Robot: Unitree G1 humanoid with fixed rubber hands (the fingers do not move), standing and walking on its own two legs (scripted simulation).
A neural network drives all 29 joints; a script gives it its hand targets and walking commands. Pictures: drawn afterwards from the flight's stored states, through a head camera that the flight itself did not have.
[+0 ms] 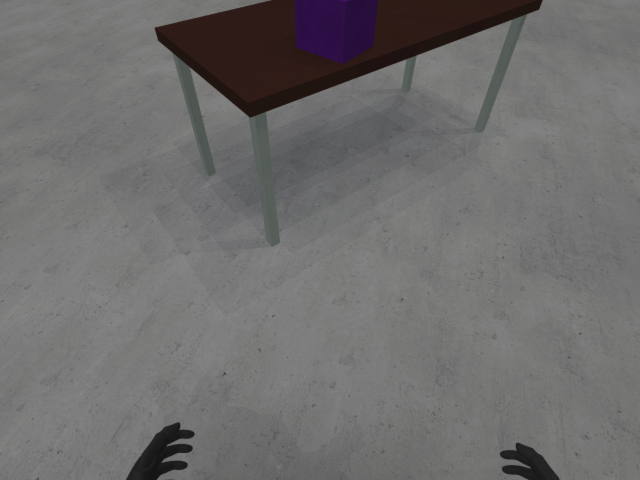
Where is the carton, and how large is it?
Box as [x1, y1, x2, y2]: [295, 0, 377, 63]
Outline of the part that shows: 295,0 295,24 297,47 343,63 372,46 377,0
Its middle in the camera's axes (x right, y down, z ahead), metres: +0.05 -0.71 +1.26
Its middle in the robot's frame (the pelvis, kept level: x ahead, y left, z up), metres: +1.44 +0.01 +0.01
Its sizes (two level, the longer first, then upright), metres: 0.197 0.176 0.178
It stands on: a table, 0.67 m high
